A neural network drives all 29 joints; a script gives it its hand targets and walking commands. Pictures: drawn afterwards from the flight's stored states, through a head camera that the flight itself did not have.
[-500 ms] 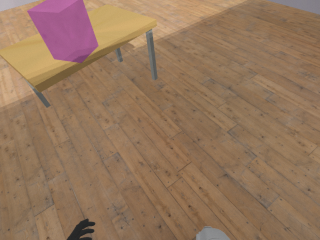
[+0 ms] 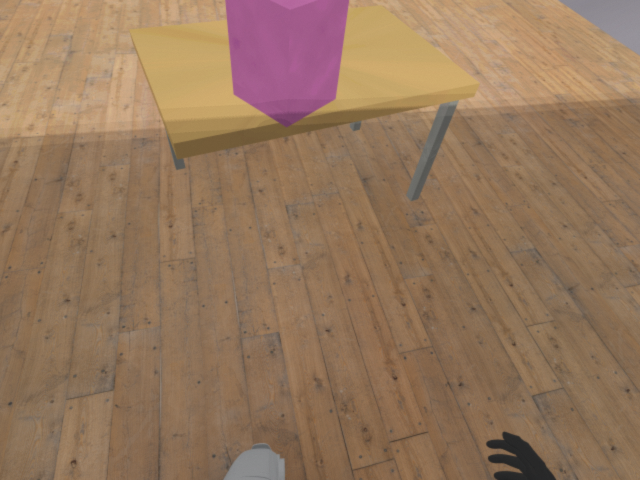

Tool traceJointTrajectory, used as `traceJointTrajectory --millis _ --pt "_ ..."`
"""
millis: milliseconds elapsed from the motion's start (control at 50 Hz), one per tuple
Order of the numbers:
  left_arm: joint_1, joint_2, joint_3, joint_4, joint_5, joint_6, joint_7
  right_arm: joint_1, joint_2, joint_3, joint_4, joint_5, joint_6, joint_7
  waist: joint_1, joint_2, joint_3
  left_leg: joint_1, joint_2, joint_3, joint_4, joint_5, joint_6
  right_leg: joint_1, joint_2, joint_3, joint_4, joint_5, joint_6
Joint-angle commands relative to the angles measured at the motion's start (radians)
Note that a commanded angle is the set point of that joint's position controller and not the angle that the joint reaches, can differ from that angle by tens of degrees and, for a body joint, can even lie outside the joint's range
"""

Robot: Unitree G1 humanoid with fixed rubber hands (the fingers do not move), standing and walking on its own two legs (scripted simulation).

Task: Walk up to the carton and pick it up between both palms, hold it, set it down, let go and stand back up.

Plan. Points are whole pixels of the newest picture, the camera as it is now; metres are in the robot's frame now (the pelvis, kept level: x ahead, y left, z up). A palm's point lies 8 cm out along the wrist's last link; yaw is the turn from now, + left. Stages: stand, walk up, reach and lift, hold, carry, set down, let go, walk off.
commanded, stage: walk up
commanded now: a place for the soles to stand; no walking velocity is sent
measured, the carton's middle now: (286, 46) +1.12 +0.13 -0.02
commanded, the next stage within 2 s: none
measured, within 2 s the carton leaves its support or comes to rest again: neither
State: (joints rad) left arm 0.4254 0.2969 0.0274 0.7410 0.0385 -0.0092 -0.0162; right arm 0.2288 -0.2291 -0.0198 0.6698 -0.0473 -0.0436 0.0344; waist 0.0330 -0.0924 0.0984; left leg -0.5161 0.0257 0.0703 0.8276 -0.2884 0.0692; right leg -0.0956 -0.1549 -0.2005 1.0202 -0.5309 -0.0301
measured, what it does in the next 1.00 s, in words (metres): walks ahead, turning left: right foot, then left foot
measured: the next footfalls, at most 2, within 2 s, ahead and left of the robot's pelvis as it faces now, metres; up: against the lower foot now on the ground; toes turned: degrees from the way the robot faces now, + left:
right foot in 0.42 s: +0.37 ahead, -0.15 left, +0.00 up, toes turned +5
left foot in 0.92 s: +0.50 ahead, +0.10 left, +0.00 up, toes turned +24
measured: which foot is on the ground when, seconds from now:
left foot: down 0.00-0.48, up 0.50-0.90, down 0.92-1.00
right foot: up 0.00-0.40, down 0.42-0.96, up 0.98-1.00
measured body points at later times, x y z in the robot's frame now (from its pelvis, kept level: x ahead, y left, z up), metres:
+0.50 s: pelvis +0.23 -0.06 +0.01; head +0.25 -0.07 +0.46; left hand +0.31 +0.21 -0.09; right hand +0.32 -0.31 -0.12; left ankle +0.10 +0.07 -0.67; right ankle +0.33 -0.16 -0.70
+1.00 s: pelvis +0.41 -0.04 +0.01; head +0.41 +0.01 +0.45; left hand +0.29 +0.20 -0.15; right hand +0.64 -0.20 -0.08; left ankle +0.46 +0.08 -0.70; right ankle +0.34 -0.16 -0.68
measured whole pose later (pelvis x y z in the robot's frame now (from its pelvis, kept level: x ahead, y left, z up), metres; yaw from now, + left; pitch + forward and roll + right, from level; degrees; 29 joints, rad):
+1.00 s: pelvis +0.41 -0.04 +0.01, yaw +22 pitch -3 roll +0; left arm 0.47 0.31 0.01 0.73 0.04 0.01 -0.01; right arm 0.25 -0.19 -0.02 0.62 -0.05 -0.03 0.00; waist 0.08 -0.11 0.12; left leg -0.45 -0.02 0.06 0.74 -0.23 0.06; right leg -0.16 -0.11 -0.23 0.91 -0.55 -0.02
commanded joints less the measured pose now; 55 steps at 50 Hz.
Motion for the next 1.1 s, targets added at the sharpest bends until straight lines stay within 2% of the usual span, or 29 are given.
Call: traceJointTrajectory --millis 0,20,60,100,200,240,300,340,360,380,400,420,440,460,480,520,560,620,680,760,820,840,880,900,920,940,960,1020,1080 --pt "-0.041 0.115 0.025 -0.18 -0.009 -0.04 -0.016 0.288 -0.273 -0.089 -0.017 0.023 0.002 -0.086 -0.119 0.226 -0.156 0.623 0.279 -0.539 -0.446 0.498 0.144 -0.577 0.035 0.193 0.379 0.151 0.013" --pt "-0.041 0.08 0.017 -0.188 -0.006 -0.046 -0.021 0.244 -0.253 -0.086 -0.021 0.022 -0.002 -0.083 -0.088 0.218 -0.089 0.487 0.243 -0.456 -0.435 0.534 0.126 -0.537 0.018 0.204 0.32 0.171 0.014" --pt "-0.041 0.062 0.015 -0.19 -0.007 -0.044 -0.029 0.161 -0.204 -0.069 -0.019 0.027 -0.012 -0.062 -0.037 0.208 -0.023 0.293 0.186 -0.389 -0.464 0.386 0.137 -0.465 0.007 0.223 0.244 0.18 0.017" --pt "-0.046 0.062 0.018 -0.167 -0.009 -0.028 -0.037 0.147 -0.178 -0.058 -0.024 0.023 -0.029 -0.052 -0.021 0.189 0.003 0.197 0.144 -0.353 -0.523 0.301 0.129 -0.42 0.025 0.208 0.165 0.232 0.033" --pt "-0.135 0.052 0.014 -0.194 -0.009 -0.01 -0.044 0.151 -0.222 -0.072 -0.024 0.013 -0.055 -0.041 -0.025 0.193 0.048 0.127 0.144 -0.338 -0.582 0.12 0.17 -0.424 0.007 0.2 -0.126 0.377 0.062" --pt "-0.181 0.061 0.019 -0.205 -0.005 -0.019 -0.044 0.181 -0.216 -0.072 -0.024 0.006 -0.057 -0.036 -0.053 0.205 0.035 0.169 0.135 -0.345 -0.55 0.084 0.155 -0.407 0.002 0.219 -0.238 0.436 0.054" --pt "-0.206 0.066 0.033 -0.215 0.009 -0.031 -0.038 0.222 -0.221 -0.074 -0.024 -0.006 -0.052 -0.037 -0.074 0.196 -0.013 0.255 0.181 -0.401 -0.486 0.066 0.14 -0.362 0.006 0.232 -0.332 0.434 0.024" --pt "-0.13 0.084 0.048 -0.199 0.016 -0.042 -0.027 0.209 -0.223 -0.073 -0.041 -0.013 -0.042 -0.038 -0.031 0.164 -0.043 0.242 0.203 -0.42 -0.401 0.086 0.122 -0.245 0.022 0.222 -0.388 0.381 0.0" --pt "-0.051 0.104 0.057 -0.179 0.019 -0.051 -0.018 0.199 -0.21 -0.066 -0.048 -0.013 -0.037 -0.038 0.015 0.114 -0.064 0.186 0.177 -0.391 -0.298 0.093 0.099 -0.12 0.043 0.201 -0.432 0.381 -0.015" --pt "0.073 0.146 0.07 -0.141 0.022 -0.062 -0.008 0.229 -0.163 -0.048 -0.053 -0.015 -0.034 -0.035 0.065 0.019 -0.128 0.147 0.095 -0.328 -0.069 0.141 0.056 0.031 0.071 0.207 -0.447 0.326 -0.037" --pt "0.158 0.204 0.073 -0.117 0.042 -0.072 0.001 0.318 -0.077 -0.013 -0.055 -0.009 -0.035 -0.025 0.071 -0.16 -0.244 0.086 -0.009 -0.204 0.249 0.063 0.0 0.167 -0.101 0.412 -0.499 0.146 -0.081" --pt "0.093 0.269 0.08 -0.147 0.04 -0.067 0.008 0.424 -0.058 -0.01 -0.072 0.013 -0.022 -0.026 0.001 -0.289 -0.234 -0.133 -0.132 -0.121 0.422 -0.278 -0.075 0.263 -0.296 0.8 -0.66 0.087 -0.156" --pt "0.056 0.272 0.105 -0.141 0.012 -0.043 0.018 0.395 -0.135 -0.035 -0.071 0.007 0.002 -0.039 0.015 -0.241 -0.192 -0.204 -0.091 -0.107 0.499 -0.283 -0.078 0.224 -0.348 0.962 -0.765 -0.074 -0.234" --pt "0.033 0.232 0.085 -0.151 -0.003 -0.037 0.018 0.339 -0.175 -0.048 -0.073 -0.011 0.012 -0.046 0.011 -0.192 -0.127 -0.194 -0.055 -0.144 0.524 -0.255 -0.072 0.147 -0.347 0.979 -0.817 -0.083 -0.237" --pt "0.027 0.189 0.062 -0.162 -0.016 -0.038 0.015 0.268 -0.194 -0.058 -0.076 -0.019 0.016 -0.053 0.016 -0.139 -0.044 -0.189 -0.031 -0.158 0.557 -0.199 -0.074 0.068 -0.314 0.856 -0.825 0.054 -0.194" --pt "0.035 0.148 0.043 -0.16 -0.006 -0.042 0.021 0.181 -0.167 -0.06 -0.077 -0.001 0.018 -0.041 0.029 -0.029 0.071 -0.121 0.003 -0.176 0.494 -0.094 -0.075 -0.087 -0.217 0.47 -0.743 0.45 -0.08" --pt "-0.016 0.13 0.04 -0.14 0.0 -0.045 0.011 0.181 -0.116 -0.055 -0.094 0.021 0.019 -0.031 -0.006 -0.023 0.098 -0.053 0.002 -0.171 0.424 -0.065 -0.07 -0.178 -0.153 0.318 -0.725 0.504 -0.071" --pt "-0.021 0.133 0.042 -0.13 -0.003 -0.055 0.009 0.176 -0.098 -0.051 -0.078 0.027 0.021 -0.017 -0.017 -0.052 0.07 -0.062 -0.003 -0.134 0.342 0.014 -0.07 -0.149 -0.128 0.259 -0.75 0.356 -0.12" --pt "0.008 0.141 0.042 -0.114 -0.003 -0.059 0.014 0.125 -0.095 -0.049 -0.095 0.022 0.024 -0.007 0.001 -0.062 0.044 -0.1 0.014 -0.111 0.177 0.067 -0.076 -0.086 -0.144 0.216 -0.752 0.357 -0.151" --pt "0.067 0.153 0.039 -0.103 -0.001 -0.048 0.013 -0.012 -0.076 -0.042 -0.141 0.018 0.018 -0.007 0.053 -0.051 0.027 -0.044 0.021 -0.053 -0.066 0.081 -0.071 -0.037 -0.146 0.165 -0.692 0.474 -0.141" --pt "0.096 0.19 0.05 -0.094 0.002 -0.025 0.016 -0.007 -0.075 -0.049 -0.135 0.011 0.011 -0.013 0.055 -0.024 -0.002 0.055 -0.011 -0.004 -0.148 0.045 -0.051 -0.02 -0.171 0.136 -0.633 0.515 -0.14" --pt "0.098 0.194 0.048 -0.092 0.0 -0.017 0.015 0.016 -0.083 -0.056 -0.13 0.008 0.007 -0.018 0.039 -0.002 -0.006 0.114 -0.022 0.001 -0.19 0.048 -0.037 -0.039 -0.17 0.124 -0.588 0.513 -0.134" --pt "0.084 0.171 0.024 -0.099 -0.005 -0.009 0.01 0.184 -0.132 -0.087 -0.085 -0.002 -0.005 -0.036 -0.054 0.095 -0.084 0.391 -0.061 0.0 -0.259 0.103 0.002 -0.159 -0.102 0.027 -0.333 0.547 -0.098" --pt "0.116 0.129 0.002 -0.108 0.0 -0.009 0.006 0.304 -0.189 -0.104 -0.058 -0.015 -0.009 -0.047 -0.112 0.205 -0.187 0.586 0.033 -0.169 -0.257 0.035 0.052 -0.277 -0.051 -0.021 -0.074 0.489 -0.059" --pt "0.145 0.085 -0.009 -0.138 0.001 -0.005 -0.003 0.369 -0.28 -0.122 -0.064 -0.024 -0.007 -0.066 -0.135 0.381 -0.242 0.721 0.31 -0.667 -0.366 -0.083 0.183 -0.51 0.086 -0.016 0.194 0.062 0.0" --pt "0.092 0.17 0.027 -0.152 0.004 0.023 -0.003 0.381 -0.301 -0.133 -0.05 0.006 0.009 -0.082 -0.16 0.298 -0.241 0.685 0.405 -0.911 -0.493 -0.236 0.297 -0.582 0.108 0.11 0.294 -0.087 0.019" --pt "0.044 0.194 0.037 -0.15 0.016 0.04 -0.005 0.344 -0.282 -0.126 -0.047 0.017 0.013 -0.094 -0.151 0.258 -0.187 0.641 0.416 -0.93 -0.53 -0.284 0.299 -0.624 0.071 0.171 0.329 -0.07 0.021" --pt "0.007 0.155 0.033 -0.137 0.015 0.029 -0.01 0.253 -0.216 -0.091 -0.081 0.011 -0.002 -0.102 -0.103 0.217 -0.052 0.451 0.319 -0.61 -0.5 0.103 0.196 -0.595 0.037 0.206 0.347 0.063 0.032" --pt "0.043 0.108 0.035 -0.122 0.004 0.03 -0.026 0.131 -0.18 -0.077 -0.078 0.012 -0.02 -0.081 -0.031 0.208 0.014 0.217 0.229 -0.418 -0.521 0.103 0.169 -0.478 0.021 0.234 0.251 0.147 0.051"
